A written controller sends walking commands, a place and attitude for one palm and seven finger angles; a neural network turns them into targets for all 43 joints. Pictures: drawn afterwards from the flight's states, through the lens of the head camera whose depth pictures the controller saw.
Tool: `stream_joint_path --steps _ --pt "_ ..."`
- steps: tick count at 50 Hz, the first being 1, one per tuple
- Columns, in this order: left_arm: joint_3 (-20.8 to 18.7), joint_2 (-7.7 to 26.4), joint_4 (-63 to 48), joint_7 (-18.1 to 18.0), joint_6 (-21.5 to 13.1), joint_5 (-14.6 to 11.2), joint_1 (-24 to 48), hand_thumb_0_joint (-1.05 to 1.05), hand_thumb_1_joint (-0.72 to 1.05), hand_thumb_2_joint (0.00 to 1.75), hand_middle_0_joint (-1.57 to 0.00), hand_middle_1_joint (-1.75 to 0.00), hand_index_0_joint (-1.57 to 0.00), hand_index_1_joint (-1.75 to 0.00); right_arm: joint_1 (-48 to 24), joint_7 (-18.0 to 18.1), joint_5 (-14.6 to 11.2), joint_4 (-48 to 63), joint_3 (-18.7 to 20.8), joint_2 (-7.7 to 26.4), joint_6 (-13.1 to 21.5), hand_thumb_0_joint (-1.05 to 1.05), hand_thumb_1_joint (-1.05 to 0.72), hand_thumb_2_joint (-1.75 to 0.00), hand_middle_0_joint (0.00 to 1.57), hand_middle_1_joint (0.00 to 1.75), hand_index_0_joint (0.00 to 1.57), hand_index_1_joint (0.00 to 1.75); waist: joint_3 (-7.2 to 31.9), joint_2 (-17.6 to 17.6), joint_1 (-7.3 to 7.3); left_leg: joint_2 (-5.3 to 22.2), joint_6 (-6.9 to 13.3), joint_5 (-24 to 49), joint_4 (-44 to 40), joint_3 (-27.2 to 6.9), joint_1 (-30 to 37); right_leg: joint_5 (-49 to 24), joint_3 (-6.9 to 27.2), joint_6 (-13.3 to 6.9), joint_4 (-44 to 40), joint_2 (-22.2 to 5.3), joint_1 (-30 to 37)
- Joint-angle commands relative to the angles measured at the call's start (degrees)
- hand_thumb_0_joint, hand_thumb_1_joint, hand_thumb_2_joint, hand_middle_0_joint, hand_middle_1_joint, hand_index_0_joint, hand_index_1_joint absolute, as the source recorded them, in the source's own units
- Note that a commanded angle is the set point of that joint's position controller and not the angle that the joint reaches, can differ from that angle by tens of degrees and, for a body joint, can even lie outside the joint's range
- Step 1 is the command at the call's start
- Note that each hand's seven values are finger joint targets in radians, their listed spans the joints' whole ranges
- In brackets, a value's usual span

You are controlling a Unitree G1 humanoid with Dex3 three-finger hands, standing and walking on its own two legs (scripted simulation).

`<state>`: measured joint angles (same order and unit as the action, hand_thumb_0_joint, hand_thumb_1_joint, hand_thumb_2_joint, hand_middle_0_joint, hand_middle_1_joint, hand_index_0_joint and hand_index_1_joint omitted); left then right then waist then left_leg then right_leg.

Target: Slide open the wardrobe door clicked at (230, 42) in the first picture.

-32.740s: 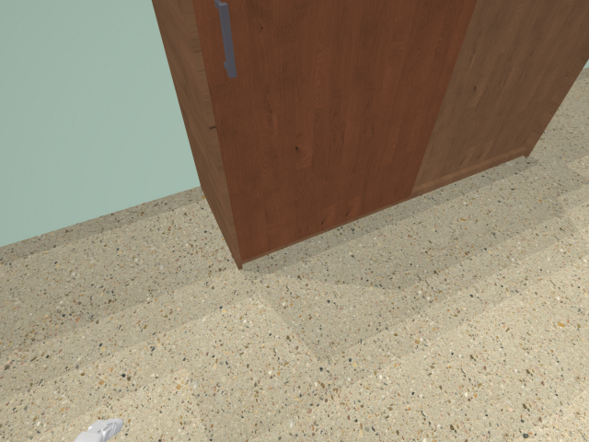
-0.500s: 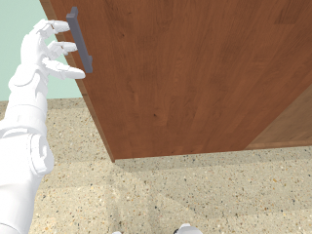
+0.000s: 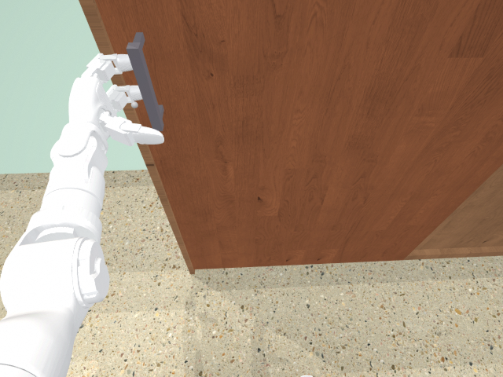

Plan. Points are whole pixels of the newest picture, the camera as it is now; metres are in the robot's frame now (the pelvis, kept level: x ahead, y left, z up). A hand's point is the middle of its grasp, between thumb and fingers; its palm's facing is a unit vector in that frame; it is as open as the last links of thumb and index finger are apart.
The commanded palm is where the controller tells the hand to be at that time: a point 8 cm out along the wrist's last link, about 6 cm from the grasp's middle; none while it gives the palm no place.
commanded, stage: slide the fingers in behind the handle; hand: left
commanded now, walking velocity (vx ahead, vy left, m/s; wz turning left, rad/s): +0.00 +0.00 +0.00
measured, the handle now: (149, 85) +0.54 +0.15 +0.17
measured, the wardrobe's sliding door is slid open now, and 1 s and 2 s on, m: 0.00 0.00 0.00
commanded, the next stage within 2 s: grip the handle and tug to test in 1.12 s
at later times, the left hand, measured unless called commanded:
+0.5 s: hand (153, 106) +0.49 +0.14 +0.16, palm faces +0.01 -1.00 +0.00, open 13.9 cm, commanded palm +0.47 +0.19 +0.16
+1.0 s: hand (158, 105) +0.50 +0.13 +0.16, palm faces -0.01 -1.00 +0.00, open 13.8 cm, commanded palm +0.48 +0.18 +0.16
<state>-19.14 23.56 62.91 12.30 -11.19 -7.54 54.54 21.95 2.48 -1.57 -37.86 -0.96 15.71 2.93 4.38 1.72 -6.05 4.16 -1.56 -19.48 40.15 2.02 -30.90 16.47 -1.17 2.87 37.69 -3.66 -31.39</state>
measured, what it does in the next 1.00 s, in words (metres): stands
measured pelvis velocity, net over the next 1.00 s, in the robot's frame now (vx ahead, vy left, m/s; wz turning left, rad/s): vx -0.01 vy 0.00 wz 0.00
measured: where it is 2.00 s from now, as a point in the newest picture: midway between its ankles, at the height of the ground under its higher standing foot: outside the picture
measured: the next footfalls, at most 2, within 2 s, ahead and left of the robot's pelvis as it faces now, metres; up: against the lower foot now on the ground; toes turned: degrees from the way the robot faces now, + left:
none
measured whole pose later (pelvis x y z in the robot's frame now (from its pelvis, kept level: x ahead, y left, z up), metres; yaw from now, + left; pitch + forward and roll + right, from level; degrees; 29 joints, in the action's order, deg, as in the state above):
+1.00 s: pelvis -0.01 +0.00 +0.00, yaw +0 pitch +11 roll +0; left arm -16.8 21.2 65.9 7.2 -12.5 -5.7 58.1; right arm 22.4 2.2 -1.2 -39.2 -0.7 15.4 3.3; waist 3.2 1.5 -7.0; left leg 4.0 -1.8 -18.6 39.8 1.7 -31.7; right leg 16.1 -1.3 2.6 38.1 -3.7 -32.5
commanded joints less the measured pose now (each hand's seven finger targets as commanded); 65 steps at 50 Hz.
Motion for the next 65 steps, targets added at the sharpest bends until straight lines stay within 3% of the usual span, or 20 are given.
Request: stream_joint_path --steps 1,7,8,11,13,15,18,20,24,27,30,33,35,40,42,46,52,61,63,65 --pt "-0.97 13.78 -12.19 -1.0 -1.92 0.17 28.2 0.0 -0.5 0.3 -0.3 -1.2 -0.3 -1.2 5.15 0.83 0.18 4.71 3.48 9.17 1.12 0.0 -0.9 -0.9 0.2 0.3 0.2 0.3 18.33 -1.72 -0.85 -3.4 2.16 13.71 -4.55 -0.51 8.76 -17.26 -1.96 -3.03 -3.25 4.4 10.13" --pt "0.03 11.6 -18.61 -1.48 -4.96 -0.76 29.7 0.0 -0.5 0.3 -0.3 -1.2 -0.3 -1.2 4.0 0.78 0.17 4.98 3.62 8.31 1.39 0.0 -0.9 -0.9 0.2 0.3 0.2 0.3 24.08 1.54 -0.43 -3.6 1.9 18.08 -3.5 -0.51 13.66 -21.32 -1.65 -3.32 -2.46 4.74 12.21" --pt "1.37 10.03 -18.25 -1.5 -5.03 -0.93 29.93 0.0 -0.5 0.3 -0.3 -1.2 -0.3 -1.2 4.3 0.82 0.32 4.75 3.63 8.2 1.44 0.0 -0.9 -0.9 0.2 0.3 0.2 0.3 23.89 0.1 -1.08 -3.65 2.11 18.41 -3.35 -0.55 13.55 -21.69 -1.9 -3.21 -2.5 4.64 12.7" --pt "2.76 8.62 -15.56 -1.54 -3.51 -0.28 29.31 0.0 -0.5 0.3 -0.3 -1.2 -0.3 -1.2 3.73 0.74 0.02 4.1 3.61 8.2 1.31 0.0 -0.9 -0.9 0.2 0.3 0.2 0.3 21.11 1.75 -1.12 -3.63 1.93 16.53 -3.85 -0.59 12.7 -19.97 -1.88 -3.24 -2.88 4.57 10.43" --pt "2.32 8.66 -14.26 -2.11 -2.62 -0.39 28.89 0.0 -0.5 0.3 -0.3 -1.2 -0.3 -1.2 4.04 0.84 0.17 3.93 3.63 8.39 1.16 0.0 -0.9 -0.9 0.2 0.3 0.2 0.3 20.24 -0.54 -1.14 -3.72 2.12 15.88 -4.01 -0.6 11.59 -19.47 -2.09 -3.18 -3.04 4.46 11.16" --pt "2.04 9.0 -13.61 -2.7 -1.83 -0.27 29.96 0.0 -0.5 0.3 -0.3 -1.2 -0.3 -1.2 3.71 0.81 0.02 3.89 3.51 8.4 1.02 0.0 -0.9 -0.9 0.2 0.3 0.2 0.3 19.82 -0.08 -1.26 -3.8 2.08 14.9 -4.41 -0.55 11.19 -18.93 -1.9 -3.1 -3.3 4.41 10.7" --pt "-1.15 12.07 -13.08 -3.97 -2.35 -0.21 29.26 0.0 -0.5 0.3 -0.3 -1.2 -0.3 -1.2 4.34 0.94 0.43 3.92 3.49 8.59 0.95 0.0 -0.9 -0.9 0.2 0.3 0.2 0.3 21.13 -3.22 -0.5 -3.87 2.33 15.14 -4.33 -0.63 10.06 -19.4 -1.83 -3.08 -3.11 4.32 13.01" --pt "0.16 10.8 -13.61 -4.35 -3.15 0.5 30.43 0.0 -0.5 0.3 -0.3 -1.2 -0.3 -1.2 3.96 0.71 0.41 4.03 3.3 8.1 1.04 0.0 -0.9 -0.9 0.2 0.3 0.2 0.3 21.31 -1.17 -0.76 -3.99 2.17 15.65 -4.25 -0.46 10.42 -20.22 -1.61 -3.04 -2.88 4.32 12.43" --pt "1.13 10.06 -11.84 -4.43 -4.01 1.13 30.3 0.0 -0.5 0.3 -0.3 -1.2 -0.3 -1.2 4.46 0.59 0.38 3.61 3.51 8.26 1.09 0.0 -0.9 -0.9 0.2 0.3 0.2 0.3 19.98 -3.26 -1.61 -3.79 2.32 13.86 -4.33 -0.39 9.62 -18.88 -1.49 -2.8 -3.28 4.43 11.52" --pt "1.5 10.21 -13.26 -4.03 -4.2 1.04 32.64 0.0 -0.5 0.3 -0.3 -1.2 -0.3 -1.2 4.37 0.65 0.31 3.56 3.63 8.33 1.09 0.0 -0.9 -0.9 0.2 0.3 0.2 0.3 21.53 -0.14 -1.53 -3.93 2.12 13.13 -4.35 -0.46 10.53 -17.92 -1.25 -3.04 -3.25 4.35 11.28" --pt "3.99 6.61 -13.6 -3.81 -4.31 0.52 32.95 0.0 -0.5 0.3 -0.3 -1.2 -0.3 -1.2 4.31 0.51 0.39 3.35 3.54 7.92 1.45 0.0 -0.9 -0.9 0.2 0.3 0.2 0.3 22.16 1.34 -1.9 -3.88 1.92 13.87 -4.3 -0.71 12.12 -17.83 -1.7 -3.11 -3.14 4.51 10.37" --pt "2.89 7.47 -12.26 -4.36 -4.32 -0.05 33.28 0.0 -0.5 0.3 -0.3 -1.2 -0.3 -1.2 4.84 0.73 0.47 2.79 3.61 8.28 1.56 0.0 -0.9 -0.9 0.2 0.3 0.2 0.3 20.25 -1.61 -2.1 -3.78 2.06 12.05 -4.64 -1.09 10.74 -15.62 -1.97 -3.15 -3.6 4.56 10.21" --pt "1.6 8.6 -11.23 -4.76 -4.09 0.1 32.64 0.0 -0.5 0.3 -0.3 -1.2 -0.3 -1.2 4.88 0.66 0.38 2.83 3.58 8.43 1.69 0.0 -0.9 -0.9 0.2 0.3 0.2 0.3 20.55 -1.55 -1.57 -3.74 1.99 11.81 -4.82 -1.03 10.37 -15.44 -1.81 -3.14 -3.51 4.6 10.09" --pt "1.18 10.72 -9.75 -6.02 -4.28 1.83 34.18 0.0 -0.5 0.3 -0.3 -1.2 -0.3 -1.2 5.08 0.66 0.49 2.63 3.42 8.56 1.82 0.0 -0.9 -0.9 0.2 0.3 0.2 0.3 18.34 -1.48 -2.19 -3.77 2.17 9.04 -5.15 -0.97 8.33 -12.66 -1.39 -2.86 -3.98 4.37 8.75" --pt "2.43 9.01 -10.24 -5.99 -4.43 2.07 34.65 0.0 -0.5 0.3 -0.3 -1.2 -0.3 -1.2 5.38 0.5 0.6 2.67 3.53 8.37 1.98 0.0 -0.9 -0.9 0.2 0.3 0.2 0.3 19.5 -0.68 -2.41 -3.83 2.09 9.56 -4.96 -0.97 9.23 -12.92 -1.48 -2.93 -3.81 4.42 8.33" --pt "0.91 10.2 -9.86 -5.8 -4.66 1.58 33.33 0.0 -0.5 0.3 -0.3 -1.2 -0.3 -1.2 5.65 0.41 0.59 2.83 3.6 8.65 2.06 0.0 -0.9 -0.9 0.2 0.3 0.2 0.3 21.39 -0.5 -1.55 -3.7 1.88 10.94 -4.76 -1.06 10.01 -13.97 -1.63 -3.17 -3.32 4.56 9.12" --pt "1.81 9.91 -8.33 -5.5 -4.12 1.6 34.79 0.0 -0.5 0.3 -0.3 -1.2 -0.3 -1.2 5.71 0.59 0.43 2.83 3.43 8.78 2.02 0.0 -0.9 -0.9 0.2 0.3 0.2 0.3 18.42 -1.0 -2.75 -3.7 2.06 7.96 -5.12 -0.99 8.22 -11.3 -1.47 -2.92 -4.11 4.52 7.62" --pt "2.15 10.02 -6.79 -6.1 -3.66 2.1 37.14 0.0 -0.5 0.3 -0.3 -1.2 -0.3 -1.2 6.8 0.62 0.63 2.35 3.49 9.1 2.18 0.0 -0.9 -0.9 0.2 0.3 0.2 0.3 18.46 -0.93 -3.59 -3.63 2.0 6.49 -4.73 -1.72 7.89 -8.7 -1.67 -2.85 -3.95 4.43 5.28" --pt "1.98 10.1 -6.03 -6.24 -3.57 1.98 36.78 0.0 -0.41 0.34 -0.31 -1.21 -0.31 -1.21 7.23 0.67 0.73 2.25 3.5 9.17 2.09 0.0 -0.9 -0.9 0.2 0.3 0.2 0.3 18.56 -2.06 -3.71 -3.62 2.1 7.19 -4.52 -1.84 7.76 -9.09 -1.88 -2.9 -3.79 4.44 5.75" --pt "3.16 8.64 -7.24 -6.1 -3.82 2.04 37.48 0.0 -0.31 0.38 -0.32 -1.23 -0.32 -1.23 6.84 0.46 0.65 2.35 3.52 8.9 2.27 0.0 -0.9 -0.9 0.2 0.3 0.2 0.3 19.51 0.29 -3.63 -3.61 1.9 7.42 -4.5 -1.84 9.1 -9.18 -1.79 -2.93 -3.72 4.52 4.83"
